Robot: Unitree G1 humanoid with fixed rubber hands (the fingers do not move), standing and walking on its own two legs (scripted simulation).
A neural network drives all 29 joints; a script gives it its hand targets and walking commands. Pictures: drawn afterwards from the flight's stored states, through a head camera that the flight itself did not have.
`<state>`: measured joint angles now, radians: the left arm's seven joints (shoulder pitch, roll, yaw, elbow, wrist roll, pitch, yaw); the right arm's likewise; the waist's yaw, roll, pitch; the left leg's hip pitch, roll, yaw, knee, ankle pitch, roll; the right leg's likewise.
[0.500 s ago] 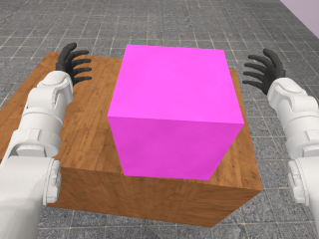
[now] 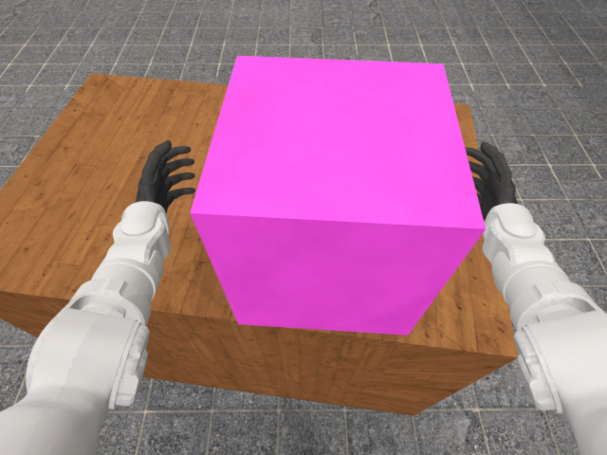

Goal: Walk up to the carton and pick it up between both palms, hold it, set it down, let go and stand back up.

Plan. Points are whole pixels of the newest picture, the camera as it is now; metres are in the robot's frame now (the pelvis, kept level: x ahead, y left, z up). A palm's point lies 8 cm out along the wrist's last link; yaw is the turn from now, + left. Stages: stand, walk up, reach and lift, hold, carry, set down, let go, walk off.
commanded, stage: reach and lift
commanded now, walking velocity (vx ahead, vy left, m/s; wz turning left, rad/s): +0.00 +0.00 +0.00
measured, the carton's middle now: (330, 207) +0.44 -0.01 +0.04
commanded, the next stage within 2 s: none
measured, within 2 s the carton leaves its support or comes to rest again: neither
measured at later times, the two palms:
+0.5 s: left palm (183, 213) +0.42 +0.20 +0.04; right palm (471, 216) +0.43 -0.21 +0.04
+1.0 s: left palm (200, 217) +0.42 +0.18 +0.04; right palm (462, 216) +0.43 -0.19 +0.05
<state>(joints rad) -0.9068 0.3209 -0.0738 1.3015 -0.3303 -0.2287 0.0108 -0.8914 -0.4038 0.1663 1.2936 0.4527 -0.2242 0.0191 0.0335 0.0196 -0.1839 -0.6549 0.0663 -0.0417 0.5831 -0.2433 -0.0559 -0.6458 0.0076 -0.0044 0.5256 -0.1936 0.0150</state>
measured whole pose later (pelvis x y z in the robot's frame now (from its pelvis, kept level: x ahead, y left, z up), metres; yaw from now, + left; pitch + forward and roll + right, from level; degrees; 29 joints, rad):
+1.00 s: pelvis -0.02 +0.00 -0.02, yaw -1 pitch +23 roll -1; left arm -0.96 0.20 -0.06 1.37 -0.30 -0.33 0.10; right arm -0.96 -0.27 0.11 1.33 0.39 -0.27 -0.05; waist 0.03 0.01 -0.25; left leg -0.86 0.07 -0.04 0.74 -0.28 -0.06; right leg -0.86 0.01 0.01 0.69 -0.23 0.01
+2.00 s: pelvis +0.00 +0.00 -0.01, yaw +0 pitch +20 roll -2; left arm -0.89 0.15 0.11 1.37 -0.11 -0.42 0.07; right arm -0.87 -0.21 -0.13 1.25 0.10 -0.28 -0.06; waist 0.00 0.04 -0.20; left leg -0.72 0.06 -0.06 0.62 -0.26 -0.06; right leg -0.71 0.00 -0.02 0.56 -0.21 0.01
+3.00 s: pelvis +0.00 +0.00 +0.02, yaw -1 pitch +19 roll -1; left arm -0.73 0.09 0.22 1.19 0.07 -0.48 0.08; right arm -0.73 -0.16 -0.35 1.26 -0.22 -0.55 -0.08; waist 0.03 -0.01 -0.19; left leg -0.56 0.07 -0.01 0.34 -0.11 -0.05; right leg -0.54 0.00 -0.01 0.25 -0.04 0.01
